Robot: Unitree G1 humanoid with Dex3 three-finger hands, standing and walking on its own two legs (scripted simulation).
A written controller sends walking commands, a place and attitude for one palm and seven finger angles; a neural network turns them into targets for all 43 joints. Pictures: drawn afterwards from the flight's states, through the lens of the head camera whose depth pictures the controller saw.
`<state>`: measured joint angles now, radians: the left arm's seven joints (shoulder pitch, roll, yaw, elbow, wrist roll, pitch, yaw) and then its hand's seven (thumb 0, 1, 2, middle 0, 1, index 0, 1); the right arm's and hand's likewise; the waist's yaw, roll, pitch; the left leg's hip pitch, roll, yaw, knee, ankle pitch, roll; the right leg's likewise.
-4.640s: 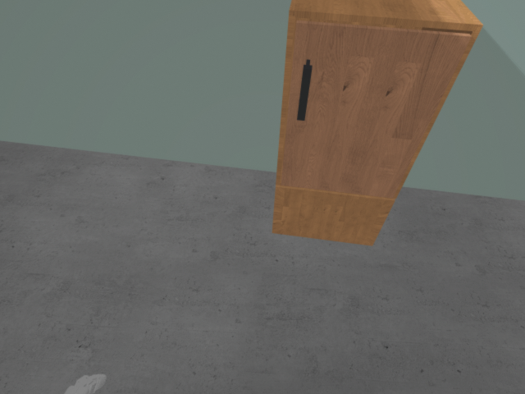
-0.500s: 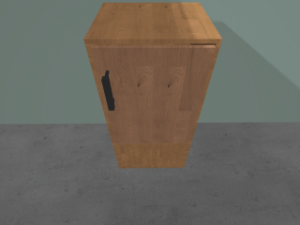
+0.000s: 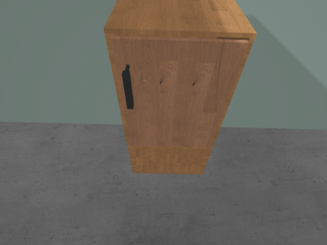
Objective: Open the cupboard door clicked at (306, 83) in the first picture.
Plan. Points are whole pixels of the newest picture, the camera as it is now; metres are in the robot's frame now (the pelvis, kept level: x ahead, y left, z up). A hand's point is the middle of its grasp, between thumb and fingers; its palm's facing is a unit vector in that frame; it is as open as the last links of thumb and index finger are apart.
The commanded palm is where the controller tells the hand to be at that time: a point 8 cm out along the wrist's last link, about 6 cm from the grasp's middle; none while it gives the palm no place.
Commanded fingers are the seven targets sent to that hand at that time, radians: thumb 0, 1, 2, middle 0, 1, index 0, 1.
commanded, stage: look again from close up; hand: left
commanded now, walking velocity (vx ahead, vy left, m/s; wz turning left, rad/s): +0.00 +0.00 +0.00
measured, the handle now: (129, 87) +0.62 +0.17 +0.01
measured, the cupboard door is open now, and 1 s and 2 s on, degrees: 0 0 0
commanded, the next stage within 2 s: shuffle to correct the standing spot in 0.30 s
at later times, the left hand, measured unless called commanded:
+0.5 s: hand out of the picture -0.04 +0.20 -0.17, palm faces +0.03 -0.98 -0.18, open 7.4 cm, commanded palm none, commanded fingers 0.00 0.90 0.90 -0.20 -0.30 -0.20 -0.30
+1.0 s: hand out of the picture -0.01 +0.12 -0.19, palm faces +0.09 -0.99 -0.08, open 7.4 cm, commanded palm none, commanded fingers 0.00 0.90 0.90 -0.20 -0.30 -0.20 -0.30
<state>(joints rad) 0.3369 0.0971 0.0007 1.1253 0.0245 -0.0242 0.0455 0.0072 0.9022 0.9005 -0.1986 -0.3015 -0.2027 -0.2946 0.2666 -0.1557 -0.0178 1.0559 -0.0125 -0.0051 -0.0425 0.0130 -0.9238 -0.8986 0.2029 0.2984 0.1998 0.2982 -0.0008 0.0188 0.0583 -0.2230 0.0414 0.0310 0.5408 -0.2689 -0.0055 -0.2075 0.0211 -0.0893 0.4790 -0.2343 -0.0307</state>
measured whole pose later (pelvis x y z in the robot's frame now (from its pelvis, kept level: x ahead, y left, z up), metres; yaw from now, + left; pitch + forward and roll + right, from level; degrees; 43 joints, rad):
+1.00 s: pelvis +0.06 -0.02 -0.01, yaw +0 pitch +0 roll -1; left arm 0.44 0.11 0.03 1.09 0.03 0.00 0.01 0.01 0.90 0.90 -0.20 -0.30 -0.20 -0.29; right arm 0.28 -0.14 -0.02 1.04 -0.03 -0.05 -0.04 0.02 -0.93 -0.90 0.20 0.30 0.20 0.30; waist 0.02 -0.06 0.00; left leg -0.31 0.04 0.16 0.60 -0.28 0.05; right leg -0.25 0.02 -0.09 0.68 -0.42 -0.05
